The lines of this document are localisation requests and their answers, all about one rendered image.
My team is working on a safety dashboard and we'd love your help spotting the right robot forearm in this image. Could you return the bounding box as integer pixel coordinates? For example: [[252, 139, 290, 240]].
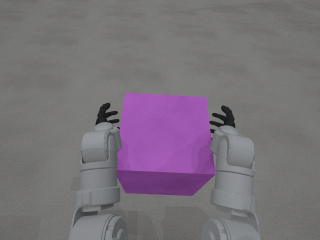
[[210, 125, 262, 240]]

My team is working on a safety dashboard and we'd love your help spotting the robot left hand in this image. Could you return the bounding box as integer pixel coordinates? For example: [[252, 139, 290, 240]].
[[95, 102, 120, 129]]

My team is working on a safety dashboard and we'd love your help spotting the left robot upper arm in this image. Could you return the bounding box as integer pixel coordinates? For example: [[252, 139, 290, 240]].
[[69, 214, 128, 240]]

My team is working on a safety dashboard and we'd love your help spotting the carton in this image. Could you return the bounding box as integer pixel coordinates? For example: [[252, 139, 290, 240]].
[[116, 92, 216, 196]]

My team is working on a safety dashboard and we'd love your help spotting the right robot upper arm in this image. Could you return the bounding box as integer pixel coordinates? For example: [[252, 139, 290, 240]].
[[201, 216, 261, 240]]

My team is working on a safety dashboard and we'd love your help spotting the robot right hand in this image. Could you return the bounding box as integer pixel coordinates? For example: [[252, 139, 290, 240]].
[[209, 105, 235, 140]]

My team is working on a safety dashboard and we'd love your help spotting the left robot forearm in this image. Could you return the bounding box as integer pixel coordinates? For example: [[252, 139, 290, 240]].
[[68, 122, 122, 240]]

